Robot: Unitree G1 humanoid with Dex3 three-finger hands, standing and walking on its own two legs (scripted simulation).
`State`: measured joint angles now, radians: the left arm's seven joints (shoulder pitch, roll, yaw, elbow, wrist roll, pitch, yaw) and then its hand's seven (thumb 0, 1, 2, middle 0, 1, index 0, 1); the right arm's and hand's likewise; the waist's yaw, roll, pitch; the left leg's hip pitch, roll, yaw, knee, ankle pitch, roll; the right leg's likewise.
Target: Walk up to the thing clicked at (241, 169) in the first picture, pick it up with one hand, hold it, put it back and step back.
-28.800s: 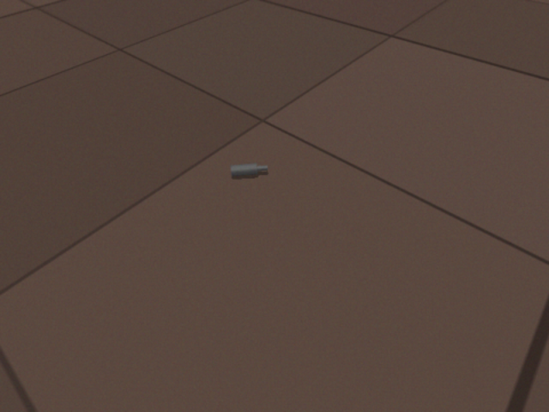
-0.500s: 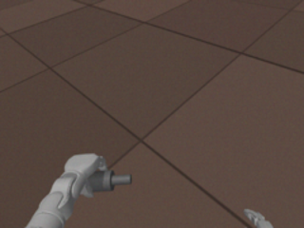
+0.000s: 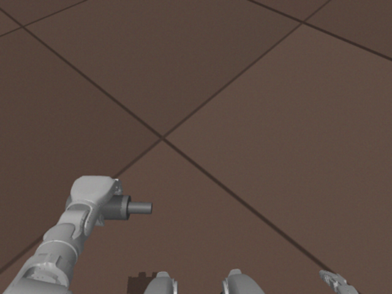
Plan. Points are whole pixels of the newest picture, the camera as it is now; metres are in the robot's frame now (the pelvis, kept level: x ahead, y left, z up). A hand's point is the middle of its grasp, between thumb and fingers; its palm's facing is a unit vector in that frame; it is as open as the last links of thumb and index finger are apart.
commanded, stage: crouch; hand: left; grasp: from above
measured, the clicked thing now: (111, 207) +0.36 +0.21 -0.13
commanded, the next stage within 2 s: lower in 1.38 s
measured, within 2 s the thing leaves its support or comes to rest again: neither
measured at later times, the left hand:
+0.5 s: hand (120, 218) +0.40 +0.25 -0.34, palm faces -0.48 +0.04 -0.87, open 8.9 cm
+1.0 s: hand (124, 221) +0.43 +0.27 -0.47, palm faces -0.49 +0.00 -0.87, open 8.8 cm
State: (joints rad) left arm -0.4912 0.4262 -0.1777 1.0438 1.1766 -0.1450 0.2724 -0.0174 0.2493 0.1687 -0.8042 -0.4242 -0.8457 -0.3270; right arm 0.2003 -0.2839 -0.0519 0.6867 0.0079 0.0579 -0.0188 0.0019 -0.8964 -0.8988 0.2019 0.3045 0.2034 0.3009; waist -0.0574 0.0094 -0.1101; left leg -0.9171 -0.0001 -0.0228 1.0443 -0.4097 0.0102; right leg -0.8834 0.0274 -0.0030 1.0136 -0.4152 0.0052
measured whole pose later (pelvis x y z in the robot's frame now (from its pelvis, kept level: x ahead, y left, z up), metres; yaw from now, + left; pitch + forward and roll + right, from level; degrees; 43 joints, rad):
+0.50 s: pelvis -0.04 +0.01 -0.20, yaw -2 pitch +36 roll -5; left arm -0.80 0.57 -0.02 1.29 1.22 -0.18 0.31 -0.01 0.21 0.31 -0.74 -0.51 -0.78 -0.42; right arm 0.23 -0.23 -0.01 0.74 -0.05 -0.02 0.02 0.00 -0.89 -0.90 0.20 0.30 0.21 0.30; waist -0.18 0.05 -0.19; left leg -1.88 -0.02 -0.05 1.85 -0.60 0.03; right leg -1.81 0.02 -0.05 1.81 -0.62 0.02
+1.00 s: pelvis -0.03 +0.00 -0.29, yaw -6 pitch +38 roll -8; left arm -0.88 0.70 0.08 1.34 1.28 -0.25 0.35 -0.01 0.21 0.28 -0.76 -0.49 -0.80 -0.40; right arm 0.15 -0.26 0.00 0.72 -0.11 -0.04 0.12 0.00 -0.90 -0.90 0.20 0.30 0.20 0.30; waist -0.19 0.01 -0.12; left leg -2.15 -0.01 -0.09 2.17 -0.70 0.02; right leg -2.07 0.03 -0.09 2.10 -0.71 0.01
